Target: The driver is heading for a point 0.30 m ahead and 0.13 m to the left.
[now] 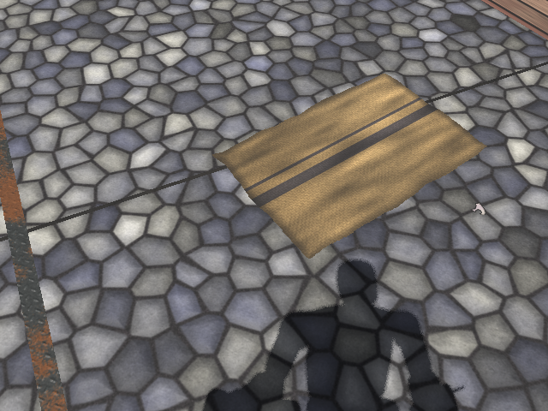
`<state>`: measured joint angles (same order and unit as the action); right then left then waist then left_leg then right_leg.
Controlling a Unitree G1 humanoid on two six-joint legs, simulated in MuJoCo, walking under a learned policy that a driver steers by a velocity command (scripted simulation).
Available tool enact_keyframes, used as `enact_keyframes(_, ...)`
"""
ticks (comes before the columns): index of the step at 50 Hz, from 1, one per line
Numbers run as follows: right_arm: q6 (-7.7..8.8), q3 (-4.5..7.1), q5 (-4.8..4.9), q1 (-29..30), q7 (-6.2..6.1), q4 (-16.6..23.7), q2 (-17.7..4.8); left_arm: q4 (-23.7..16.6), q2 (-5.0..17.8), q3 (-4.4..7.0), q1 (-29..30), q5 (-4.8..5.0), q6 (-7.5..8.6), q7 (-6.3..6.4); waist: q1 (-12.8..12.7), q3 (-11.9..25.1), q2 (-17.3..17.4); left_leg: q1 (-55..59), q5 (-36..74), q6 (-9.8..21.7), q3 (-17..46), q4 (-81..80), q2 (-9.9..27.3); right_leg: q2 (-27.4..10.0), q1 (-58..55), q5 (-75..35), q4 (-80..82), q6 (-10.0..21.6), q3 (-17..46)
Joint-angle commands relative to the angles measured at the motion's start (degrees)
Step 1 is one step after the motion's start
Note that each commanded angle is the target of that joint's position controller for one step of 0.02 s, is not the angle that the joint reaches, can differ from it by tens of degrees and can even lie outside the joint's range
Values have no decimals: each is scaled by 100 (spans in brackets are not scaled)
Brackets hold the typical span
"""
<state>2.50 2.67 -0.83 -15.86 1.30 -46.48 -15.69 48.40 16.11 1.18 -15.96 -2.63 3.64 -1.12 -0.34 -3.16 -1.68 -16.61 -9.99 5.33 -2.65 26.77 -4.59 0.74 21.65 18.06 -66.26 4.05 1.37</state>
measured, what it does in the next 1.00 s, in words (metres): walks ahead: right foot, then left foot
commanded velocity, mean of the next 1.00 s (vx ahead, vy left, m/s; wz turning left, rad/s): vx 0.20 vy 0.00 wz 0.16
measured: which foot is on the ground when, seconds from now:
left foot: down 0.00-0.32, up 0.34-0.68, down 0.70-1.00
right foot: up 0.00-0.30, down 0.32-1.00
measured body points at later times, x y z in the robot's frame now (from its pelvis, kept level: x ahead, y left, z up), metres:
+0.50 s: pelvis +0.23 -0.04 +0.00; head +0.28 -0.05 +0.45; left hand +0.32 +0.22 -0.11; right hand +0.34 -0.30 -0.14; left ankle +0.15 +0.08 -0.66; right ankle +0.32 -0.11 -0.73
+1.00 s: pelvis +0.27 -0.02 +0.01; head +0.27 -0.01 +0.46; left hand +0.25 +0.23 -0.15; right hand +0.37 -0.24 -0.14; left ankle +0.25 +0.09 -0.73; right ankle +0.32 -0.11 -0.73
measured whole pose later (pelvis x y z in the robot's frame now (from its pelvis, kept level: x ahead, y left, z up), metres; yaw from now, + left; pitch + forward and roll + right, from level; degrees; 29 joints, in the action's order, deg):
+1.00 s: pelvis +0.27 -0.02 +0.01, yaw +11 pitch -2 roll +0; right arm 0.4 -0.1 -0.3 -13.3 -1.8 -58.4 -11.3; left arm 60.0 11.7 0.6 -15.9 -0.7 0.2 1.4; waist -0.8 -1.1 -0.2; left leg -8.4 -13.5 1.3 1.1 23.6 -1.3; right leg 0.9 10.6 9.7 -21.8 1.4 -2.4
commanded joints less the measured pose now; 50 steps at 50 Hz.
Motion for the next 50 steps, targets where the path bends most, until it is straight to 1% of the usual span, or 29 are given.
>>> enact_keyframes(1, 175, 149, 46, -263, -1, 109, -665, -300, 365, 42, -310, -58, -47, -43, -157, 187, 505, 394, 500, 998, 2016, -1632, 1432, -421, 759, -149, 390, -205, 115)
enact_keyframes(5, 154, 202, 88, -552, -31, -9, -763, -692, 265, -48, 770, -12, -83, -54, 61, -113, 476, 166, 375, 989, 1720, -1889, 1220, -516, 1085, -957, 1770, -565, -79)
enact_keyframes(9, 132, 279, 71, -886, -35, -71, -864, -938, 252, -86, 1566, 66, -55, -66, 371, 3, 478, 460, 745, 764, 1703, -1587, 1105, -331, 878, -1694, 2809, -703, -135)
enact_keyframes(11, 111, 266, 47, -982, -59, -130, -823, -970, 229, -93, 1627, 86, -10, -32, 396, 68, 519, 702, 2042, 601, 1576, -1149, 1106, -180, 630, -1756, 3133, -640, -208)
enact_keyframes(13, 82, 257, 27, -1006, -104, -156, -794, -929, 288, -65, 1448, 71, 64, 19, 349, 238, 611, 969, 2909, 373, 1610, -653, 1132, -34, 219, -1604, 3396, -497, -172)
enact_keyframes(14, 76, 260, 29, -949, -133, -151, -804, -836, 366, -31, 1166, 56, 109, 44, 241, 339, 649, 1102, 3117, 260, 1661, -359, 1107, 27, -93, -1566, 3637, -404, -134)
enact_keyframes(15, 81, 262, 67, -851, -151, -146, -820, -676, 440, 7, 691, 27, 175, 84, 5, 503, 569, 1150, 3349, 126, 1569, 205, 934, 75, -664, -1843, 4120, -280, -164)
enact_keyframes(16, 117, 229, 113, -848, -149, -111, -715, -560, 643, 68, 178, -37, 270, 135, -208, 865, 370, 869, 2799, -21, 1417, 1035, 666, -347, -1547, -2421, 4284, -114, 121)
enact_keyframes(17, 149, 113, 156, -1081, -174, 111, -298, -561, 1075, 140, -536, -132, 300, 191, -306, 1731, -524, 35, 295, -181, 1063, 2491, 323, -1911, -2940, -4551, 3799, 240, 1447)
enact_keyframes(18, 46, 119, 285, -1919, -239, -2, -220, -486, 1356, 298, -520, 47, 139, 171, -88, 2405, -1521, -935, -2685, -280, 613, 3920, -323, -2839, -3600, -5570, 3904, 1191, 2940)
enact_keyframes(19, -70, 182, 66, -1730, -283, -193, -605, -550, 863, 216, -341, 218, 48, 127, -51, 1960, -441, -1163, -2447, -260, 900, 4225, -38, -2478, -3003, -4823, 4133, 1119, 2760)
enact_keyframes(20, -109, 178, 19, -1249, -243, -161, -531, -571, 441, 95, 51, 226, 47, 126, -10, 1288, -178, -1223, -2095, -299, 940, 4145, 84, -2136, -2405, -4477, 4316, 942, 2068)
enact_keyframes(21, -139, 148, 16, -965, -210, -103, -414, -561, 209, 17, 298, 186, 45, 132, 57, 964, -159, -1163, -1855, -369, 920, 3902, 234, -1875, -1972, -4602, 4511, 784, 1583)
enact_keyframes(22, -202, 138, -19, -781, -166, -75, -356, -497, 150, -14, 354, 194, 59, 159, 107, 759, -358, -1010, -1665, -438, 894, 3641, 348, -1672, -1635, -4732, 4662, 699, 1207)
enact_keyframes(23, -275, 123, -54, -848, -139, -127, -302, -425, 178, -8, 379, 185, 72, 166, 194, 746, -501, -681, -1473, -504, 800, 3538, 324, -1495, -1329, -4898, 4739, 655, 923)
enact_keyframes(25, -357, 95, -28, -923, -125, -219, -223, -338, 188, -21, 446, 158, 127, 154, 328, 900, -475, -250, -1280, -581, 731, 3185, 267, -1374, -1077, -5219, 4770, 700, 581)
enact_keyframes(27, -401, 37, -21, -769, -144, -254, -132, -237, 223, -30, 514, 130, 130, 154, 379, 896, -499, -33, -1205, -621, 611, 2413, 314, -1285, -932, -4989, 4795, 708, 361)
enact_keyframes(30, -469, -43, -20, -388, -206, -292, -102, -64, 317, -8, 346, 123, 30, 159, 199, 888, -692, 356, -1043, -613, 356, 1428, 368, -1197, -816, -3721, 4849, 690, 369)
enact_keyframes(32, -489, -70, -10, -257, -237, -336, -125, 12, 395, 22, 309, 142, -79, 166, 167, 806, -646, 621, -826, -558, 235, 842, 370, -1177, -645, -2389, 4874, 646, 523)
enact_keyframes(33, -472, -98, -25, -260, -250, -380, -79, 23, 411, 27, 393, 177, -136, 176, 255, 714, -524, 922, -458, -497, 167, 284, 356, -1104, -423, -1604, 4833, 536, 547)
enact_keyframes(34, -436, -116, -66, -140, -270, -378, -130, 60, 353, 12, 327, 179, -173, 189, 255, 552, -306, 1183, -110, -427, 343, -262, 462, -1020, -131, -865, 4829, 327, 599)
enact_keyframes(35, -376, -105, -129, -125, -299, -377, -317, 69, 223, -21, 249, 166, -184, 190, 214, 454, 19, 1390, 114, -334, 911, -564, 931, -900, 136, -350, 4718, 86, 617)
enact_keyframes(36, -323, -49, -113, 103, -321, -331, -707, 93, 73, -24, -96, 209, -209, 169, -142, 274, 633, 1035, 279, -124, 1586, -749, 1494, -391, 126, 21, 4539, -113, 243)
enact_keyframes(37, -286, -83, 7, 244, -275, -429, -543, 303, -16, -44, -231, 232, -281, 185, -165, 178, 879, -15, -336, 21, 1631, -959, 1581, -219, -860, -254, 4599, -195, 12)
enact_keyframes(38, -244, -149, 19, 379, -251, -460, -299, 393, 59, -17, -170, 208, -311, 202, -175, -19, 799, -334, -681, -100, 1503, -1060, 1355, -274, -1225, -592, 4588, -230, 83)
enact_keyframes(39, -213, -165, 27, 365, -254, -530, -231, 472, 123, 13, -155, 192, -313, 207, -123, -57, 743, -321, -706, -216, 1320, -1058, 1168, -349, -1344, -826, 4603, -212, 156)
enact_keyframes(41, -182, -170, 48, 213, -299, -698, -210, 585, 195, 49, -163, 178, -295, 202, -82, 4, 706, 8, -343, -281, 1134, -985, 996, -475, -1315, -1046, 4635, -161, 250)
enact_keyframes(45, -170, -169, 53, 94, -315, -910, -159, 850, 60, 29, -141, 199, -273, 241, -6, 62, 299, 402, 107, -218, 1050, -848, 991, -495, -1209, -1080, 4759, -198, 256)
enact_keyframes(50, -164, -183, 51, 59, -340, -1134, -121, 1116, -1, 23, -160, 196, -313, 279, -6, 67, 210, 410, 212, -206, 1008, -865, 974, -523, -1364, -1189, 4764, -201, 256)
